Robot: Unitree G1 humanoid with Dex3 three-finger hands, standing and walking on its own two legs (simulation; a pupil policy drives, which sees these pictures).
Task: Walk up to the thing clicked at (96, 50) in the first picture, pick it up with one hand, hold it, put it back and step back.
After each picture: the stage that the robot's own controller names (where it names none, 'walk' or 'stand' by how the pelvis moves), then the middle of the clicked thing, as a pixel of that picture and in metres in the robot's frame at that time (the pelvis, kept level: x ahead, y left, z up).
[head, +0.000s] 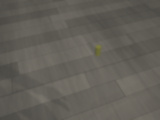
stand; (98, 50) +1.27 -0.19 -0.72
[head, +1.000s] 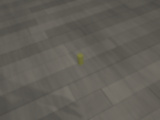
walk; (80, 59) +1.16 +0.10 -0.70
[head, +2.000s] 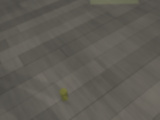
walk; (64, 94) +0.69 +0.23 -0.72
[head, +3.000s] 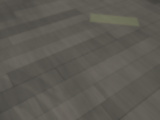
walk; out of the picture +0.45 +0.15 -0.70
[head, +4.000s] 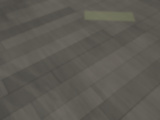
stand; out of the picture +0.39 +0.18 -0.72
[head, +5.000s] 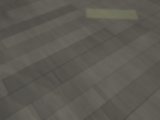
stand; out of the picture +0.36 +0.17 -0.71
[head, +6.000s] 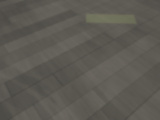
stand; out of the picture +0.38 +0.18 -0.72
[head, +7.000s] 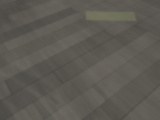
stand; out of the picture +0.40 +0.18 -0.73
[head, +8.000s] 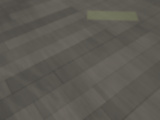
stand; out of the picture +0.39 +0.18 -0.73
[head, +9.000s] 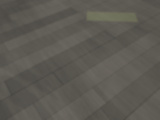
stand; out of the picture +0.38 +0.18 -0.73
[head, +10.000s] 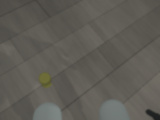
go down; (45, 80) +0.44 +0.17 -0.47
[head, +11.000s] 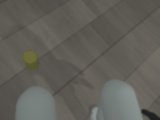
go down; (31, 60) +0.48 +0.18 -0.33
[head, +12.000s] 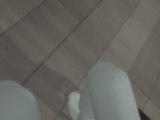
close in; out of the picture +0.47 +0.22 -0.24
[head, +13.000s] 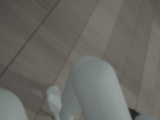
close; out of the picture +0.47 +0.25 -0.23
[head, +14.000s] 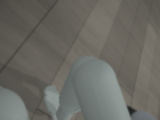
lift; out of the picture +0.45 +0.23 -0.24
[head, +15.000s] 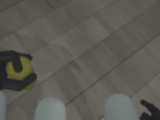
lift; (23, 74) +0.36 +0.19 -0.04
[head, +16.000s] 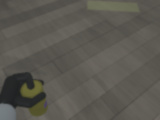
hold; (35, 98) +0.31 +0.17 -0.01
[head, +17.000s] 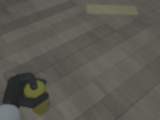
hold; (38, 98) +0.32 +0.16 -0.01
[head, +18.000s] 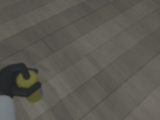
crouch; (31, 87) +0.36 +0.17 -0.06
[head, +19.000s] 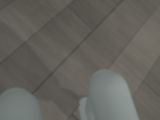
lower; out of the picture +0.51 +0.23 -0.11
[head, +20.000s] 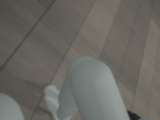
lower; out of the picture +0.46 +0.26 -0.24
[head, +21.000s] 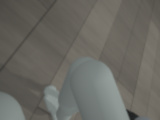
lower; out of the picture +0.46 +0.26 -0.24
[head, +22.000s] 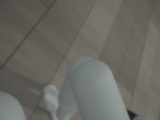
lower; out of the picture +0.46 +0.25 -0.25
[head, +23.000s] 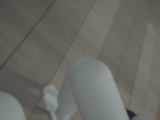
lower; out of the picture +0.46 +0.25 -0.25
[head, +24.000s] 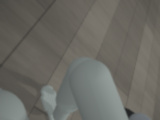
open; out of the picture +0.46 +0.23 -0.25
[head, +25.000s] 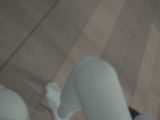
stand; out of the picture +0.46 +0.23 -0.25
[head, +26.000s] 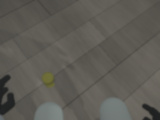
walk; (48, 80) +0.45 +0.16 -0.47
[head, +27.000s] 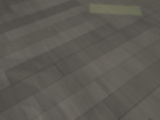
stand; out of the picture +0.40 +0.15 -0.66
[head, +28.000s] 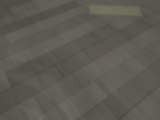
stand; out of the picture +0.40 +0.16 -0.67
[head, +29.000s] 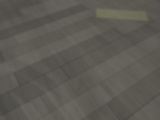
stand; out of the picture +0.41 +0.14 -0.71
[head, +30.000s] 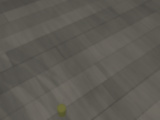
walk; (61, 110) +0.45 +0.11 -0.70
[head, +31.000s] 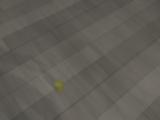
walk; (59, 86) +0.60 +0.17 -0.70
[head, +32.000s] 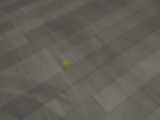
walk; (66, 66) +0.93 +0.23 -0.71
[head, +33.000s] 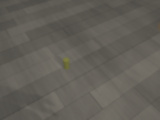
stand; (66, 63) +1.06 +0.16 -0.71
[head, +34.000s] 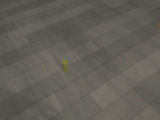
stand; (65, 65) +1.06 +0.17 -0.73
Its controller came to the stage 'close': yes
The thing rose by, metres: 0.71
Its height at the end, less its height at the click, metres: +0.00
